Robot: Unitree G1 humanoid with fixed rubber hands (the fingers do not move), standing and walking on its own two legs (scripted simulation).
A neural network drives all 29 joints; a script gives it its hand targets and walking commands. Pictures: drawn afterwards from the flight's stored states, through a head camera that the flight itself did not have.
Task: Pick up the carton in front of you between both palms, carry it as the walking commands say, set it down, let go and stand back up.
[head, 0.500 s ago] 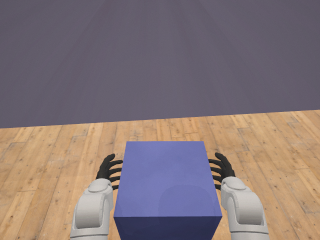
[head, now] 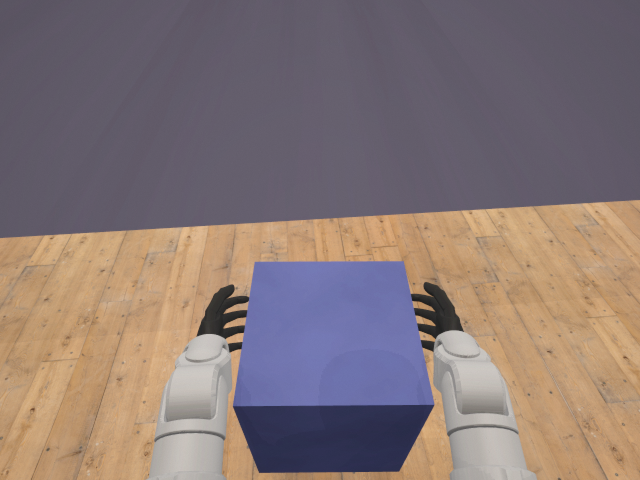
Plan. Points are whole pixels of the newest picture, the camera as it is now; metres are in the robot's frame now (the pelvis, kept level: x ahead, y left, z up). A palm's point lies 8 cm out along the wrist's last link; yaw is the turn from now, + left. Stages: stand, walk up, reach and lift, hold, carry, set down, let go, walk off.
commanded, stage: carry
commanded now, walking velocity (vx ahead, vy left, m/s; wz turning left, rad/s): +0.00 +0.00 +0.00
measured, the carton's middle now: (329, 370) +0.29 +0.00 -0.05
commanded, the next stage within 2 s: hold in 0.04 s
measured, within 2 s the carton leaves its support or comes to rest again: neither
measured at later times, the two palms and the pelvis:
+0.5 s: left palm (196, 373) +0.24 +0.16 +0.05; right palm (446, 355) +0.26 -0.14 +0.05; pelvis -0.03 -0.01 +0.01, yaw +3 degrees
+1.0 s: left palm (204, 374) +0.28 +0.17 -0.02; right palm (412, 343) +0.32 -0.12 -0.03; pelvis -0.06 -0.03 -0.02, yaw +8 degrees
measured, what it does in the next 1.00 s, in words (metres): shifts its weight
